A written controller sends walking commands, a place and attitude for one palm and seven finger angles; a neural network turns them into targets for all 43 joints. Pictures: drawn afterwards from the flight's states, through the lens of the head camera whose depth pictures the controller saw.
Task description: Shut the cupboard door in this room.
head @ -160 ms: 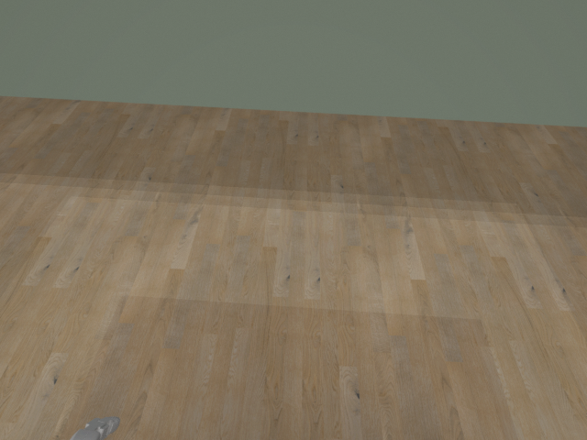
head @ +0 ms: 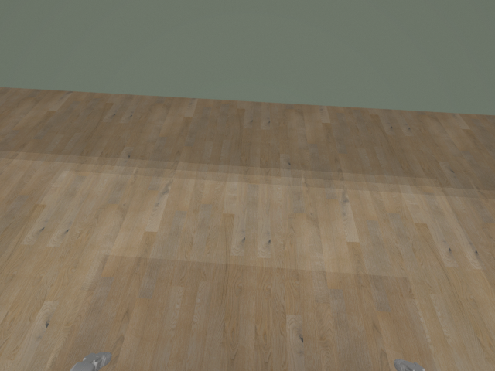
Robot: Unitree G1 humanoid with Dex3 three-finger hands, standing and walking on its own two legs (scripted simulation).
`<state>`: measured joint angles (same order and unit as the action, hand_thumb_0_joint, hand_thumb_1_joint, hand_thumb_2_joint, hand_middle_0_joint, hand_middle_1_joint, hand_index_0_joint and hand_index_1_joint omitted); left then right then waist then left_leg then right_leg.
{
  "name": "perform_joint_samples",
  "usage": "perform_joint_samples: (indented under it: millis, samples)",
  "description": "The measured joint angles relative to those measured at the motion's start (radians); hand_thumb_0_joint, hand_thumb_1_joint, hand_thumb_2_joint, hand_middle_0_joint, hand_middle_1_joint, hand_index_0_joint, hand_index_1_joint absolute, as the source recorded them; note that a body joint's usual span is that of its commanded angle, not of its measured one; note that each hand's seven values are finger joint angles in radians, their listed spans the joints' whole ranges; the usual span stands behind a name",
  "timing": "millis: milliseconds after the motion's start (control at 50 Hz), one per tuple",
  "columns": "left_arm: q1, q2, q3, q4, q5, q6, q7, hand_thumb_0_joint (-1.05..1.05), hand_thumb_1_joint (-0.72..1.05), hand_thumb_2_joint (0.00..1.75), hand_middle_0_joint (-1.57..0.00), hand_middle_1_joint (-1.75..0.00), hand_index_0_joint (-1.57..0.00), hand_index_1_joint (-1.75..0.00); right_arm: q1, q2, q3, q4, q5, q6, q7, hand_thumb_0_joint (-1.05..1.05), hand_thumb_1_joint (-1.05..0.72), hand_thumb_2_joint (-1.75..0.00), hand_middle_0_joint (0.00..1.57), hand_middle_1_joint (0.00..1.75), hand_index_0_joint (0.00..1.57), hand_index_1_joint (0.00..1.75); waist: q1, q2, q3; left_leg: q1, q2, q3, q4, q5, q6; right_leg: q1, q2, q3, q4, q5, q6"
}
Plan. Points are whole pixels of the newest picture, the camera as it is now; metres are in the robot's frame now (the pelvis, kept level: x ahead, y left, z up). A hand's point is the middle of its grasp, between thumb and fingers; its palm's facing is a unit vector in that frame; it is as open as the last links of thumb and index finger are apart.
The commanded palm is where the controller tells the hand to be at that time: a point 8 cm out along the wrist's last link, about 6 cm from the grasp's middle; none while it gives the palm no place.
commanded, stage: stand and wait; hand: left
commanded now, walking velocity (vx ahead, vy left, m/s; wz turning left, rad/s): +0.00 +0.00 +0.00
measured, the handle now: out of the picture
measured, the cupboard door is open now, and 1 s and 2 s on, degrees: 78 78 78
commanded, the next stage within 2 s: turn or walk to find it in 0.74 s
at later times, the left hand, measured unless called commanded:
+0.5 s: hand out of the picture +0.05 +0.24 -0.15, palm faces -0.03 -0.94 -0.35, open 7.4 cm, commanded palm none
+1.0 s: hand out of the picture +0.04 +0.21 -0.16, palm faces +0.02 -0.95 -0.30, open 7.4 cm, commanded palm none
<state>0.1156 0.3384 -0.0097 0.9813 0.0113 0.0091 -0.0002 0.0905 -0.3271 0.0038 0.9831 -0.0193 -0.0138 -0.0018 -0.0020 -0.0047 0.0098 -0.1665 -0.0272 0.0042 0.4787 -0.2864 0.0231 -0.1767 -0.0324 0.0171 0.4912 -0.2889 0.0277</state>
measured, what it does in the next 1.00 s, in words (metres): stands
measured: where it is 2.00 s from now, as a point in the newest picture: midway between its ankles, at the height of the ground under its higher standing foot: outside the picture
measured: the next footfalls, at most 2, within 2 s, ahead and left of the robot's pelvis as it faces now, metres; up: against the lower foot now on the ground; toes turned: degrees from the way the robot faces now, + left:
right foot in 1.52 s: -0.03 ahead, -0.13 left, +0.00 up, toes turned +14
left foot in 1.92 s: -0.13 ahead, +0.11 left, +0.00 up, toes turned +30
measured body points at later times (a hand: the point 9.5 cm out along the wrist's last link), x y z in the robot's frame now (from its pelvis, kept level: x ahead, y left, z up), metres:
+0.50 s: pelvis -0.02 -0.02 +0.01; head -0.02 -0.02 +0.46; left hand +0.05 +0.28 -0.12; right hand +0.06 -0.32 -0.13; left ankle -0.02 +0.11 -0.74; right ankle -0.02 -0.14 -0.74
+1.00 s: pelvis -0.04 -0.02 +0.00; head -0.03 -0.02 +0.45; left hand +0.04 +0.26 -0.14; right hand +0.03 -0.30 -0.14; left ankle -0.02 +0.11 -0.74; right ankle -0.01 -0.14 -0.74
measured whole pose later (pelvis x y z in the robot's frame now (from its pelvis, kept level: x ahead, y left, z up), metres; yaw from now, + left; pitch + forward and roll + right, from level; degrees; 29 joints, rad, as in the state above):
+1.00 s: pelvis -0.04 -0.02 +0.00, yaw +3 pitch -1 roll +0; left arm 0.14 0.29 0.00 1.03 0.01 0.03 0.01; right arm 0.17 -0.30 -0.01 1.07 -0.02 0.03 0.00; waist -0.02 0.01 0.04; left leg -0.25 -0.01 -0.06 0.51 -0.23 -0.01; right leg -0.23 -0.02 -0.04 0.48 -0.23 0.00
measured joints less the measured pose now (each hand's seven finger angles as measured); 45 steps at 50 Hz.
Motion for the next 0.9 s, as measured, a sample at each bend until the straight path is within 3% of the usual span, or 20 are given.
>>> perform_joint_samples:
  millis: [400, 740, 900]
  samples:
    - [0.032, 0.006, 0.007, 0.079, 0.000, 0.000, -0.004, 0.01, 0.91, 0.90, -0.20, -0.30, -0.21, -0.30, 0.028, -0.021, -0.005, 0.094, 0.006, 0.007, -0.002, 0.01, -0.90, -0.90, 0.21, 0.30, 0.21, 0.30, 0.001, 0.004, 0.033, 0.021, 0.019, -0.010, -0.070, 0.062, -0.021, 0.018, 0.018, -0.010, -0.063, 0.058, -0.019]
    - [0.016, 0.003, 0.005, 0.103, 0.000, -0.009, -0.006, 0.01, 0.91, 0.90, -0.20, -0.30, -0.21, -0.30, 0.040, -0.019, -0.002, 0.133, 0.007, 0.005, 0.002, 0.01, -0.90, -0.90, 0.21, 0.30, 0.21, 0.30, -0.006, 0.007, 0.021, 0.025, 0.032, -0.010, -0.098, 0.093, -0.033, 0.021, 0.032, -0.010, -0.092, 0.091, -0.030]
    - [0.007, -0.010, 0.012, 0.080, 0.000, 0.003, 0.004, 0.01, 0.91, 0.90, -0.20, -0.30, -0.21, -0.30, 0.052, -0.012, -0.005, 0.115, 0.004, 0.017, 0.002, 0.00, -0.90, -0.90, 0.21, 0.30, 0.21, 0.30, -0.014, 0.007, 0.022, -0.019, 0.026, -0.031, -0.059, 0.089, -0.034, -0.010, 0.025, -0.032, -0.062, 0.081, -0.028]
